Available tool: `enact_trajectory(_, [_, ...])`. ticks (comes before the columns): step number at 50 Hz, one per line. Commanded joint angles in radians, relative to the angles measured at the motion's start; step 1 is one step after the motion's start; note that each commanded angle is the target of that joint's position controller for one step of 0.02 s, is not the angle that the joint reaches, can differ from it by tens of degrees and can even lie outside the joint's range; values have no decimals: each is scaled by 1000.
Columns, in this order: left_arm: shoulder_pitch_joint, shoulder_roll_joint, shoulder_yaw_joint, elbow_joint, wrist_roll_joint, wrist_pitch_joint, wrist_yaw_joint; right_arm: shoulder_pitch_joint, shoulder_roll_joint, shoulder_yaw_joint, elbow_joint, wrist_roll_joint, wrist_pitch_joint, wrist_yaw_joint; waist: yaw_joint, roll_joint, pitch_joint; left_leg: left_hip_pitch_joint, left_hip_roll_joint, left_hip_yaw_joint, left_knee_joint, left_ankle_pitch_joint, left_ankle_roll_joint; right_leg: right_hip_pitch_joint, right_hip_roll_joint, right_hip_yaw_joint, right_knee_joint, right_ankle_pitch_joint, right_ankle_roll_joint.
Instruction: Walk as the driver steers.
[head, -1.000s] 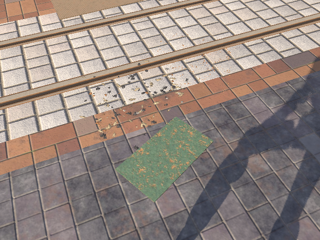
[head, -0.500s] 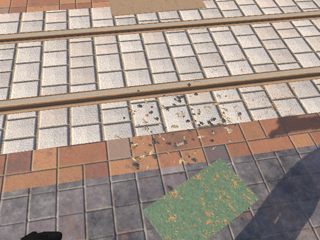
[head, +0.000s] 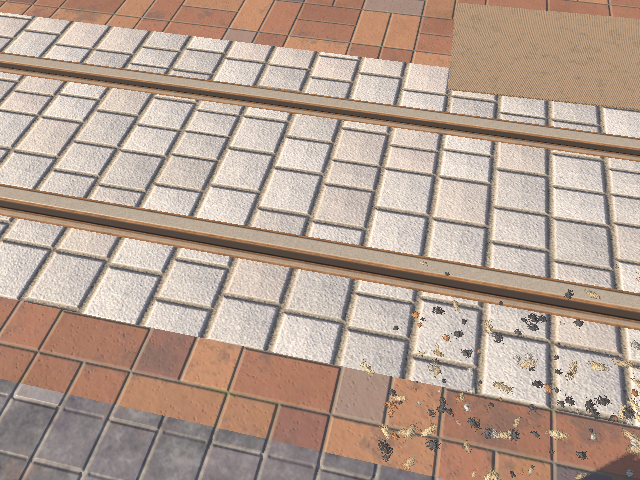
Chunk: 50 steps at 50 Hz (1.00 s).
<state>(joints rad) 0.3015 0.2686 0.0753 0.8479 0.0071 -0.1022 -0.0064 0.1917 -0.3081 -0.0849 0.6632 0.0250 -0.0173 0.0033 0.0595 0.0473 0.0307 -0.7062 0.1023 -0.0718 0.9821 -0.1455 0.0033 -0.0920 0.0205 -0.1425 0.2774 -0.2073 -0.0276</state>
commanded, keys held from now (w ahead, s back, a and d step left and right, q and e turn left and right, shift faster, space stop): w+q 0.10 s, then q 0.10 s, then no key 0.16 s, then e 0.64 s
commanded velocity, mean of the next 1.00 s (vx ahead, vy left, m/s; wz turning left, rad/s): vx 0.17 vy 0.00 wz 0.01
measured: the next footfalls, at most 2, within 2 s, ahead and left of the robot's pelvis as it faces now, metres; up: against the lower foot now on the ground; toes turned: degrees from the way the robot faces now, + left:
left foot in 0.22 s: +0.28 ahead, +0.16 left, +0.00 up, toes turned +10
right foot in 0.72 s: +0.31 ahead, -0.07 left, +0.00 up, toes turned +2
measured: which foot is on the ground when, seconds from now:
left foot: up 0.00-0.20, down 0.22-0.72, up 0.74-1.00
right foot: down 0.00-0.22, up 0.24-0.70, down 0.72-1.00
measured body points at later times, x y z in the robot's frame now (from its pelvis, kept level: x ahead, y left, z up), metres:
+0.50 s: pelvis +0.21 +0.07 -0.01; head +0.25 +0.09 +0.44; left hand +0.29 +0.36 -0.13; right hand +0.41 -0.16 -0.10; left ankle +0.24 +0.15 -0.75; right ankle +0.31 -0.09 -0.69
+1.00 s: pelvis +0.27 +0.04 +0.00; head +0.32 +0.01 +0.45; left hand +0.42 +0.33 -0.09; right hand +0.43 -0.25 -0.11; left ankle +0.30 +0.19 -0.70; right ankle +0.27 -0.07 -0.75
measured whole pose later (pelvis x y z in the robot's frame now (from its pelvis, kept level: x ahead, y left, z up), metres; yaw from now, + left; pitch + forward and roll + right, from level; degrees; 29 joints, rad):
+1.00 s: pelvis +0.27 +0.04 +0.00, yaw -5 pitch +3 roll +2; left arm 0.20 0.31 0.08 0.70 -0.02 0.03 0.03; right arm 0.07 -0.30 -0.08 0.74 0.01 0.01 -0.03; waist 0.02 0.01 0.05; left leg -0.48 -0.03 -0.08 0.84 -0.38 -0.08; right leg -0.30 0.03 0.12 0.46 -0.22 -0.03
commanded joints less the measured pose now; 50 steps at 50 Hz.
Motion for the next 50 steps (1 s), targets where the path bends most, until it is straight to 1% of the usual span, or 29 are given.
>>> enact_trajectory(1, [-75, 160, 34, -72, -5, -10, 8, -58, -18, 4, -77, -1, -18, 18, -9, -108, 5, 4, 14, 19, -152, 150, 1, 18, -259, 84, -131, 264, -139])
enact_trajectory(5, [-12, 195, 42, -46, -20, 11, 11, -174, -8, 12, -125, 2, -21, 43, 31, -103, 46, 17, -7, 82, -295, 140, 25, 104, -290, 24, -112, 286, -120])
enact_trajectory(7, [-28, 215, 48, -46, -29, 29, 15, -177, -28, 2, -143, -6, -20, 53, 7, -116, 48, 63, -45, 125, -349, 62, 51, 144, -296, -15, -20, 550, -97])
enact_trajectory(9, [-43, 244, 56, -56, -41, 46, 28, -54, -80, -27, -124, -16, -19, 55, -71, -154, -44, 245, -129, 178, -382, -1, 91, 157, -279, -45, 196, 892, -65])
enact_trajectory(10, [-58, 232, 51, -65, -48, 49, 32, 102, -130, -56, -82, -15, -18, 48, -156, -134, -126, 463, -170, 180, -466, 109, 126, 86, -243, -69, 393, 873, -30])
enact_trajectory(11, [-29, 186, 32, -79, -23, 42, 29, 212, -199, -80, -62, -18, -10, 24, -203, -25, -210, 755, -67, 20, -480, 388, 181, -151, -192, -69, 680, 518, 29])
enact_trajectory(12, [88, 53, -14, -122, 30, 22, 10, 146, -303, -77, -94, -38, -12, 8, -60, 242, -337, 1083, 247, -448, -410, 815, 380, -553, -21, 7, 1061, -496, 93])
enact_trajectory(13, [56, 152, -6, -100, -3, 6, -1, 178, -238, -58, -131, -40, -16, 15, -152, 104, -556, 1089, 314, -585, -493, 739, 446, -555, -22, 221, 1174, -506, 85])
enact_trajectory(14, [-52, 185, 6, -121, -40, 9, -2, 133, -178, -39, -117, -38, -20, 22, -159, 40, -426, 995, 259, -416, -511, 735, 393, -607, -71, 224, 1151, -410, 73])
enact_trajectory(15, [-75, 167, -1, -126, -32, 14, 7, 82, -136, -27, -101, -16, -23, 23, -123, -14, -293, 853, 198, -304, -528, 654, 335, -631, -109, 199, 1056, -330, 69])
enact_trajectory(16, [-85, 163, 0, -113, -14, 26, 19, 32, -108, -17, -100, -11, -22, 19, -94, -32, -216, 713, 160, -253, -563, 596, 300, -590, -134, 196, 989, -282, 74])
enact_trajectory(17, [-67, 172, 5, -110, -13, 44, 24, -6, -104, -12, -103, -21, -21, 18, -56, -11, -181, 584, 138, -212, -600, 593, 290, -505, -143, 199, 955, -251, 78])
enact_trajectory(19, [0, 143, 2, -85, -11, 71, 30, -49, -103, -8, -91, -42, -30, 16, -9, 9, -184, 456, 120, -136, -645, 628, 291, -390, -131, 182, 900, -195, 92])
enact_trajectory(21, [21, 105, -9, -66, -6, 81, 34, -75, -64, 7, -63, -48, -43, 11, 6, 18, -190, 420, 97, -52, -662, 639, 275, -335, -136, 185, 760, -121, 104])
enact_trajectory(23, [-17, 79, -20, -65, -6, 84, 32, -86, -55, 11, -33, -53, -43, 4, -9, 40, -182, 412, 77, 8, -675, 569, 249, -284, -141, 184, 615, -29, 105])
enact_trajectory(26, [-88, 107, -14, -81, -17, 93, 27, -75, -78, 7, 7, -67, -35, -5, -46, 49, -148, 431, 100, 9, -706, 383, 242, -264, -131, 182, 505, 29, 99])
enact_trajectory(29, [-146, 144, 1, -122, -19, 104, 24, -54, -118, -8, 34, -50, -11, -15, -73, 55, -91, 499, 154, -39, -695, 250, 250, -346, -115, 168, 496, -90, 82])
enact_trajectory(32, [-153, 126, 3, -143, -18, 112, 14, -44, -118, -12, 44, -30, 14, -31, -78, 51, -75, 580, 194, -68, -642, 260, 247, -382, -101, 143, 460, -173, 60])
enact_trajectory(34, [-116, 105, 3, -137, -20, 109, 1, -63, -119, -15, 43, -17, 28, -42, -51, 47, -87, 602, 180, -37, -571, 326, 212, -314, -70, 101, 328, -97, 34])
enact_trajectory(35, [-93, 111, 6, -133, -16, 106, -3, -50, -118, -18, 51, -8, 33, -47, -36, 35, -92, 591, 151, -5, -520, 311, 169, -250, -58, 103, 214, 35, 12])
enact_trajectory(36, [-79, 166, 21, -137, -9, 104, -1, -28, -98, -17, 50, -12, 29, -50, -47, -49, -107, 542, 79, 62, -402, 209, 99, -169, -108, 205, 149, 285, -28])
enact_trajectory(37, [-73, 279, 49, -151, -7, 103, 12, -36, -57, -8, 12, -48, 17, -47, -92, -286, -125, 327, -71, 182, -198, -51, 0, -31, -290, 469, 156, 637, -148])
enact_trajectory(38, [-1, 250, 44, -147, 6, 101, 12, -161, -57, -5, -16, -57, 13, -48, 14, -346, -133, 113, -180, 114, 0, -492, -44, 66, -403, 635, 104, 776, -309])
enact_trajectory(39, [22, 232, 37, -149, 16, 89, 12, -154, -70, -11, -15, -41, 10, -41, 16, -242, -173, 67, -155, 22, 142, -531, -43, 93, -390, 608, 102, 742, -321])
enact_trajectory(40, [-27, 222, 39, -157, 8, 80, 16, -136, -66, -14, 0, -24, 14, -39, -15, -180, -164, 38, -133, -1, 186, -465, -43, 101, -335, 535, 126, 708, -271])
enact_trajectory(41, [-72, 213, 39, -169, -10, 80, 20, -122, -68, -16, 11, -22, 19, -41, -34, -141, -145, 17, -119, -4, 158, -402, -49, 86, -296, 485, 132, 679, -227])
enact_trajectory(42, [-104, 199, 35, -179, -23, 85, 28, -125, -82, -21, 14, -27, 23, -47, -46, -139, -146, 33, -104, -13, 123, -349, -58, 72, -277, 463, 127, 649, -203])
enact_trajectory(46, [-102, 212, 44, -197, -21, 115, 45, -128, -45, -11, 13, -17, 18, -44, -49, -173, -164, 131, -135, 10, -55, -249, -90, 37, -223, 440, 129, 619, -190])
enact_trajectory(50, [-121, 228, 53, -218, -22, 132, 48, -136, -52, -9, 14, -14, 13, -33, -39, -210, -159, 252, -151, 3, -221, -203, -93, -37, -208, 487, 129, 495, -184])
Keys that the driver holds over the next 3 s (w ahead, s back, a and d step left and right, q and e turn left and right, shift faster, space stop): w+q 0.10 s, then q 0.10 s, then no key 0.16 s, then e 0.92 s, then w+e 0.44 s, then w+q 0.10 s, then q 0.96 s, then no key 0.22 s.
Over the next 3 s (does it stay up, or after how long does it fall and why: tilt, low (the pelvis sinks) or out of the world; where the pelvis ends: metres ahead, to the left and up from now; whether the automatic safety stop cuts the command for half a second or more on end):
stays up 0.56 -0.15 -0.01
